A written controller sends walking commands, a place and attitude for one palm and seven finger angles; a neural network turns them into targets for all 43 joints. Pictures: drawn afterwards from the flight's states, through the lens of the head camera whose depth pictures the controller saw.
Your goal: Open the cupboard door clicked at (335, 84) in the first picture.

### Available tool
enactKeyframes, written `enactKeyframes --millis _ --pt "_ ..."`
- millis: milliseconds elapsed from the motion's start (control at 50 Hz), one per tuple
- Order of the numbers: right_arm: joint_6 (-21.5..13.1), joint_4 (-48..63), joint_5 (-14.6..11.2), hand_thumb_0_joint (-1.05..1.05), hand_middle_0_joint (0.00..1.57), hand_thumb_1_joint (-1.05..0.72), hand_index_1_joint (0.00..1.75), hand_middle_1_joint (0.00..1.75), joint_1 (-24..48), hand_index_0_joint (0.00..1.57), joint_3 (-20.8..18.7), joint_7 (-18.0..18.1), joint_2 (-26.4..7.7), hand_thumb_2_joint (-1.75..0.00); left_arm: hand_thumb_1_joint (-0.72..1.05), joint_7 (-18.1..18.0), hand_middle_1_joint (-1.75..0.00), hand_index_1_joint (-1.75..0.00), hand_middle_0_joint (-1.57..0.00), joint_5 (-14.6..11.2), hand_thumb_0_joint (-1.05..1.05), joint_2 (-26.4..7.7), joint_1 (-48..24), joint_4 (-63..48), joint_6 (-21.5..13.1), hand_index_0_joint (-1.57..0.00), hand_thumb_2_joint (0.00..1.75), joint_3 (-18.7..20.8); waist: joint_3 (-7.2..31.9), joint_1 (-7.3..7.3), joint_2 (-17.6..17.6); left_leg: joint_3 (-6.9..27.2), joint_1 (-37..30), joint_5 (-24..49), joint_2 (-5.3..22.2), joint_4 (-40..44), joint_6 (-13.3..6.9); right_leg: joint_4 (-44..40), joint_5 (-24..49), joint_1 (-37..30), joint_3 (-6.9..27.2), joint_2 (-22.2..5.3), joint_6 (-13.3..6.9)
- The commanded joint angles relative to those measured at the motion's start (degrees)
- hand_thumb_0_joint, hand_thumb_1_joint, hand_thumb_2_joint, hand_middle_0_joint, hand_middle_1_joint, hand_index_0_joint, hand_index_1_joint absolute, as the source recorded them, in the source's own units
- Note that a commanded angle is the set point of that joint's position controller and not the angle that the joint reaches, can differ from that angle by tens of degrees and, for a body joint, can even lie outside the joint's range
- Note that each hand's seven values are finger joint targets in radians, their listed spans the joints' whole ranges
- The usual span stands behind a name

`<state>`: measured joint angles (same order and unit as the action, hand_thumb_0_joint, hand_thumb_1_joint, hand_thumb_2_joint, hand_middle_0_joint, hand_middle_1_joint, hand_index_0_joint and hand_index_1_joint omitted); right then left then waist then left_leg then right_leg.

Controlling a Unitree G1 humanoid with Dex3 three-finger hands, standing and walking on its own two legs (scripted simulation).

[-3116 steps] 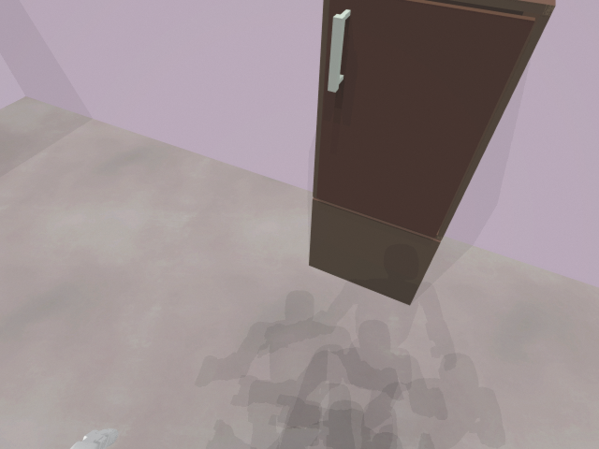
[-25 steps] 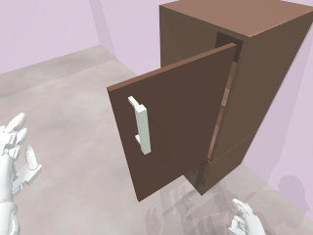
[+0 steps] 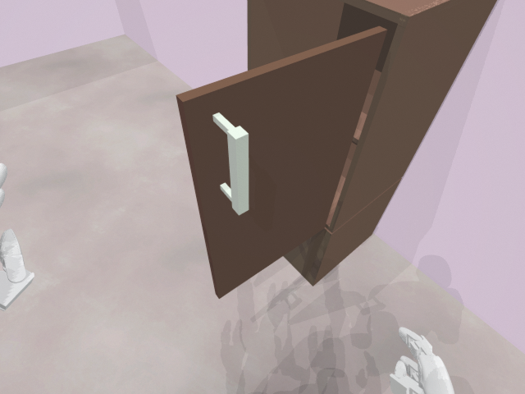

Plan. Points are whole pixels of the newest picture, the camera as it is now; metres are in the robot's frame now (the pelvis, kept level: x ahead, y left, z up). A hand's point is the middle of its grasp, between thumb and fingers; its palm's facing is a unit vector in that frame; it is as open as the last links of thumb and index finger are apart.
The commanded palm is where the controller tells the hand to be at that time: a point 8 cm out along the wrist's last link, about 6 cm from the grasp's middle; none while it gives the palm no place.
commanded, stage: step back with the hand held close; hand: left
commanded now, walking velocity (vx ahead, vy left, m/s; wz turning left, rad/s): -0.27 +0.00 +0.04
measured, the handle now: (231, 167) +0.40 +0.08 +0.15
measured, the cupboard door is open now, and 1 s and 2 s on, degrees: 86 86 86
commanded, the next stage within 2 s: stop stepping back and stand still in 0.58 s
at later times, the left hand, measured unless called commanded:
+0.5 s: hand out of the picture +0.13 +0.28 +0.18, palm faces +0.49 -0.77 -0.42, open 7.4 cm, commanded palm +0.07 +0.30 +0.19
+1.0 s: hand out of the picture +0.04 +0.23 +0.16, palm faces +0.41 -0.80 -0.43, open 7.4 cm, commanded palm -0.02 +0.26 +0.19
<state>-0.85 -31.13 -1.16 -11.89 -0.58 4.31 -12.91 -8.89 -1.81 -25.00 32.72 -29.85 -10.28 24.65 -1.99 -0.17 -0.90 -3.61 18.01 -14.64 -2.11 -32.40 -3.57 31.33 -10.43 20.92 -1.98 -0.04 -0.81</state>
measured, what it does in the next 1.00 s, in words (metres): walks backwards: right foot, then left foot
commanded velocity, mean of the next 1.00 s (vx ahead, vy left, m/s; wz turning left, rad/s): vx -0.18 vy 0.03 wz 0.01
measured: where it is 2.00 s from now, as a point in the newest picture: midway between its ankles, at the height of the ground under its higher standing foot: outside the picture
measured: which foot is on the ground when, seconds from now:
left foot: down 0.00-0.70, up 0.72-0.82, down 0.84-1.00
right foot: down 0.00-0.28, up 0.30-0.62, down 0.64-1.00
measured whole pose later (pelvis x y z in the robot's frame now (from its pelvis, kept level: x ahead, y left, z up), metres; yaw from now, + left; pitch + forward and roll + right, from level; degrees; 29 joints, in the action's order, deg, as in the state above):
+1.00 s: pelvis -0.17 -0.03 +0.00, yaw -2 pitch +0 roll +1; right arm -3.8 -34.1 -1.0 -12.6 0.2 4.2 -14.4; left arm -8.9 -3.1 -23.7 30.5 -25.6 -9.3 23.8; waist 2.0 -0.9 -2.0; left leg -2.3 21.2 -9.2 -2.5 -29.7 -2.8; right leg 32.2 -24.5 8.3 -1.2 0.9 0.5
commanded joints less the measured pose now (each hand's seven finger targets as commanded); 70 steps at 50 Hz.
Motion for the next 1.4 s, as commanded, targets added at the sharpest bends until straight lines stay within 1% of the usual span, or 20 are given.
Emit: enactKeyframes --millis 0,80,180,240,280,360,500,580,640,700,760,840,880,920,980,1040,1080,1140,1240,1380 --pt "-4.1 8.9 0.6 0.00 0.20 -0.90 0.30 0.30 4.9 0.20 -2.7 0.8 -7.8 -0.90 0.90 -1.2 -0.30 -0.30 -0.20 0.7 0.00 -8.0 -2.5 -10.1 -3.7 -0.20 0.90 7.5 4.8 0.50 6.5 13.4 22.6 -12.1 12.9 14.9 -2.5 8.2 3.2 -19.9 5.9 -2.1 0.9" --pt "-4.9 8.9 0.6 0.00 0.20 -0.90 0.30 0.30 3.6 0.20 -2.8 0.7 -8.0 -0.90 0.90 -1.2 -0.30 -0.30 -0.20 1.5 0.00 -7.6 -6.5 -10.2 -4.5 -0.20 0.90 6.7 3.0 -0.34 1.2 11.4 23.8 -22.6 9.0 7.9 -2.1 1.9 -5.4 -14.0 11.7 -5.5 -0.7" --pt "-5.4 6.8 0.9 0.00 0.20 -0.90 0.30 0.30 2.8 0.20 -2.1 0.0 -6.8 -0.90 0.90 -2.3 -0.30 -0.30 -0.20 0.5 0.00 -9.0 -6.9 -13.5 -5.7 -0.20 0.90 6.9 6.4 -1.07 -4.8 8.1 2.7 -13.0 3.6 -8.7 1.4 -12.1 -18.8 6.3 16.3 -13.9 -5.3" --pt "-5.6 7.4 1.0 0.00 0.20 -0.90 0.30 0.30 3.7 0.20 -1.8 0.6 -7.8 -0.90 0.90 -2.8 -0.30 -0.30 -0.20 0.5 0.00 -10.0 -5.4 -15.9 -6.6 -0.20 0.90 8.6 4.9 -0.80 7.2 15.2 6.7 -19.7 9.0 6.3 -0.6 -1.1 -19.0 5.3 8.6 -6.5 -1.5" --pt "-6.9 7.7 2.2 0.00 0.20 -0.90 0.30 0.30 4.3 0.20 -2.2 1.2 -7.6 -0.90 0.90 -2.9 -0.30 -0.30 -0.20 1.5 0.00 -10.7 -6.2 -17.9 -7.2 -0.20 0.90 11.2 5.6 -0.12 20.6 30.1 23.9 -27.1 21.5 26.8 -5.2 29.1 -13.0 -10.7 3.1 3.5 1.8" --pt "-9.2 4.7 1.9 0.00 0.20 -0.90 0.30 0.30 4.4 0.20 -3.2 0.0 -6.0 -0.90 0.90 -2.7 -0.30 -0.30 -0.20 0.3 0.00 -8.1 -4.7 -11.1 -6.4 -0.20 0.90 8.5 5.8 0.16 6.6 21.4 6.1 -5.9 19.6 19.2 -5.5 32.0 -17.0 2.0 5.7 1.5 1.7" --pt "-9.8 2.3 2.0 0.00 0.20 -0.90 0.30 0.30 4.9 0.20 -2.1 -1.2 -6.2 -0.90 0.90 -1.3 -0.30 -0.30 -0.20 -1.5 0.00 -6.7 -4.3 -14.4 -4.7 -0.20 0.90 3.8 12.6 0.56 14.7 13.6 -9.2 5.4 14.2 23.2 -0.7 3.5 -19.2 -6.4 -0.8 4.1 0.6" --pt "-8.3 2.7 2.0 0.00 0.20 -0.90 0.30 0.30 6.6 0.20 -1.7 -1.7 -6.0 -0.90 0.90 0.2 -0.30 -0.30 -0.20 -3.2 0.00 -11.1 -1.0 -15.8 -5.9 -0.20 0.90 8.0 17.1 1.88 12.8 9.6 -15.4 25.2 12.2 16.0 1.8 -13.8 -5.8 -10.5 -0.4 3.4 -0.3" --pt "-6.6 3.9 1.5 0.00 0.20 -0.90 0.30 0.30 8.3 0.20 -1.5 -1.7 -5.4 -0.90 0.90 0.8 -0.30 -0.30 -0.20 -4.1 0.00 -14.5 -0.3 -15.4 -7.8 -0.20 0.90 12.1 16.6 1.59 2.2 2.5 -13.0 16.6 7.1 5.7 3.5 -15.3 12.7 -7.3 5.7 -4.9 -0.8" --pt "-5.7 6.5 -0.9 0.00 0.20 -0.90 0.30 0.30 8.8 0.20 -1.4 -0.8 -5.1 -0.90 0.90 0.5 -0.30 -0.30 -0.20 -3.2 0.00 -13.8 4.1 -10.7 -6.3 -0.20 0.90 13.0 15.1 1.65 -13.1 1.0 2.0 -3.0 1.0 -11.2 3.3 -8.2 49.2 -13.8 6.2 -12.5 2.7" --pt "-4.8 6.5 0.0 0.00 0.20 -0.90 0.30 0.30 8.6 0.20 -0.2 -0.1 -5.6 -0.90 0.90 0.5 -0.30 -0.30 -0.20 -2.6 0.00 -11.3 3.2 -9.5 -3.4 -0.20 0.90 10.4 10.6 -0.20 -0.2 1.9 4.7 0.7 1.6 -6.7 2.8 -4.6 44.1 -14.1 8.3 -13.4 -1.5" --pt "-5.5 5.1 -0.5 0.00 0.20 -0.90 0.30 0.30 4.2 0.20 -1.4 1.0 -7.9 -0.90 0.90 -0.9 -0.30 -0.30 -0.20 -2.0 0.00 -10.0 -4.5 -7.0 -3.0 -0.20 0.90 6.2 10.9 -1.36 -2.4 2.6 -10.7 28.8 4.2 3.0 0.2 -0.6 42.3 -10.8 4.0 -6.0 5.2" --pt "-5.3 5.5 -0.3 0.00 0.20 -0.90 0.30 0.30 4.1 0.20 -1.0 0.8 -7.7 -0.90 0.90 -0.9 -0.30 -0.30 -0.20 -1.4 0.00 -9.8 -3.7 -7.7 -2.8 -0.20 0.90 5.1 12.4 -1.27 3.8 8.0 -14.1 38.3 7.3 2.6 -1.9 1.9 22.6 -7.0 1.7 -2.7 5.0" --pt "-6.3 5.8 0.3 0.00 0.20 -0.90 0.30 0.30 5.1 0.20 -1.4 0.2 -7.7 -0.90 0.90 -0.5 -0.30 -0.30 -0.20 -1.1 0.00 -9.6 -4.5 -10.4 -3.2 -0.20 0.90 4.5 8.9 -0.22 9.3 14.5 -6.4 23.1 11.4 10.0 -2.4 0.9 -11.4 -7.4 1.7 0.1 2.8" --pt "-7.2 6.3 1.3 0.00 0.20 -0.90 0.30 0.30 6.3 0.20 -1.2 0.3 -7.0 -0.90 0.90 -0.8 -0.30 -0.30 -0.20 -0.6 0.00 -11.1 -3.3 -10.8 -3.8 -0.20 0.90 7.6 1.8 0.39 12.2 14.6 11.2 -13.7 8.9 19.2 -0.1 -5.7 -14.2 -15.7 1.1 -0.3 -0.8" --pt "-6.4 5.8 1.2 0.00 0.20 -0.90 0.30 0.30 4.4 0.20 -2.2 -0.3 -6.0 -0.90 0.90 -0.7 -0.30 -0.30 -0.20 -1.3 0.00 -10.5 0.5 -8.9 -4.6 -0.20 0.90 7.9 3.1 -0.32 -4.0 6.2 1.9 -4.1 1.0 -6.1 4.3 -21.4 -26.2 -1.8 17.5 -12.0 -6.1" --pt "-6.2 4.2 1.1 0.00 0.20 -0.90 0.30 0.30 4.1 0.20 -2.3 -0.3 -6.4 -0.90 0.90 -0.9 -0.30 -0.30 -0.20 -1.3 0.00 -9.7 -1.9 -8.6 -4.8 -0.20 0.90 7.5 0.6 -0.27 -6.4 7.1 6.3 -4.5 2.0 -21.1 4.4 -21.0 -15.0 0.7 20.6 -18.0 -10.0" --pt "-7.8 3.1 1.1 0.00 0.20 -0.90 0.30 0.30 3.2 0.20 -0.9 0.5 -5.3 -0.90 0.90 -1.2 -0.30 -0.30 -0.20 0.0 0.00 -8.9 -7.1 -5.4 -5.3 -0.20 0.90 6.1 1.2 -0.84 -1.4 4.8 3.2 -1.9 4.6 -3.9 3.3 -12.4 4.8 -7.3 10.1 -12.5 -6.1" --pt "-9.8 3.1 0.9 0.00 0.20 -0.90 0.30 0.30 3.1 0.20 -1.3 1.3 -6.5 -0.90 0.90 -0.9 -0.30 -0.30 -0.20 0.1 0.00 -9.0 -5.8 -5.4 -5.3 -0.20 0.90 5.6 6.0 0.20 5.4 10.0 -8.3 23.2 8.1 7.5 0.7 -6.3 8.5 -9.5 3.7 -1.4 1.3" --pt "-11.1 3.8 1.4 0.00 0.20 -0.90 0.30 0.30 4.4 0.20 -0.6 0.7 -5.8 -0.90 0.90 -0.4 -0.30 -0.30 -0.20 -0.3 0.00 -8.4 -1.5 -8.7 -5.9 -0.20 0.90 6.4 7.1 0.54 7.1 11.6 -0.3 0.5 8.3 15.8 1.2 -7.8 -3.4 -15.5 2.1 -0.3 1.2"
